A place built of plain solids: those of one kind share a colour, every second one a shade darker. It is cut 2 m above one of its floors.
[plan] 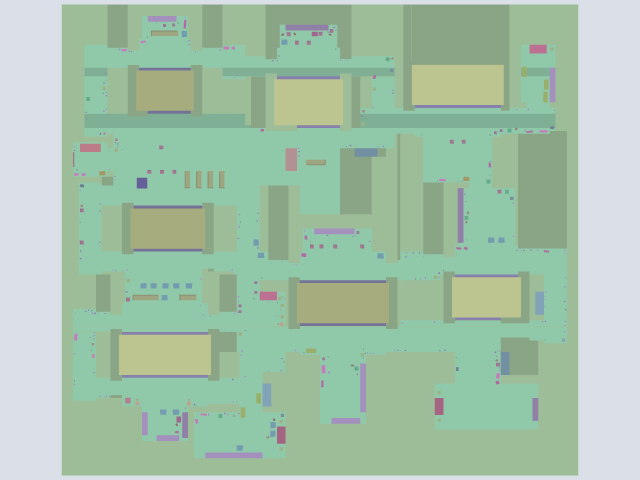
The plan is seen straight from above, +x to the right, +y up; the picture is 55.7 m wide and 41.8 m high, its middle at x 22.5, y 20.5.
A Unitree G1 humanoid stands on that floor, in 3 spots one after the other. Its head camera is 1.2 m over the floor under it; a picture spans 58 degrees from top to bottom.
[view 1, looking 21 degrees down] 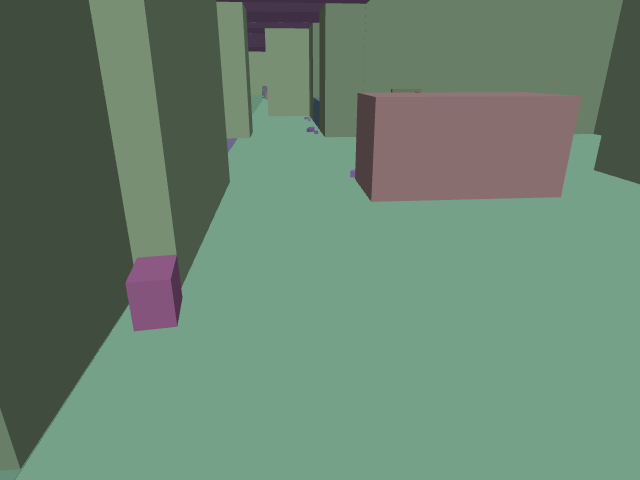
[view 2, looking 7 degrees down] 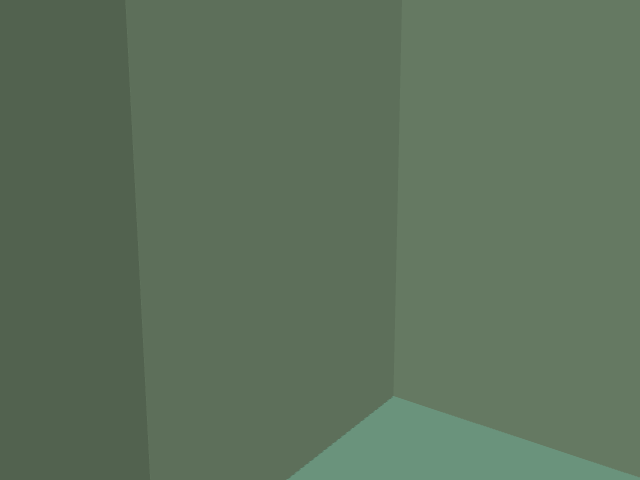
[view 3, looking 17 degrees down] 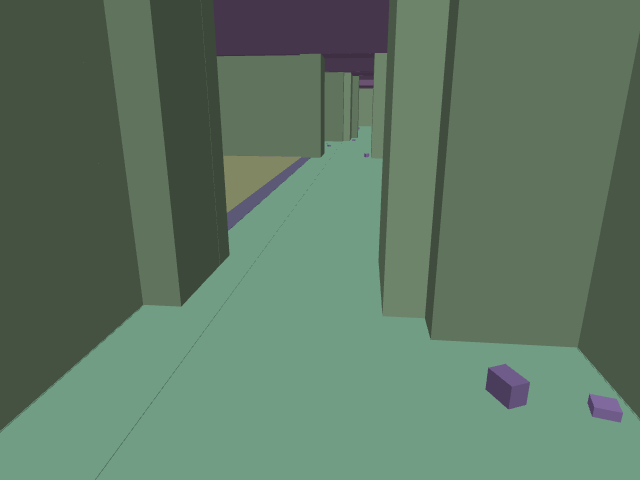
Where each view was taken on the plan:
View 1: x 15.38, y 29.38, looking -5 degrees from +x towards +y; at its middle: floor_strip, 3.35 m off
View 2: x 3.62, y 18.62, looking -142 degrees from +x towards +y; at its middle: wall_rock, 1.84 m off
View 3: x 31.62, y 18.38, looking -174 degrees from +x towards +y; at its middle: floor_strip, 4.10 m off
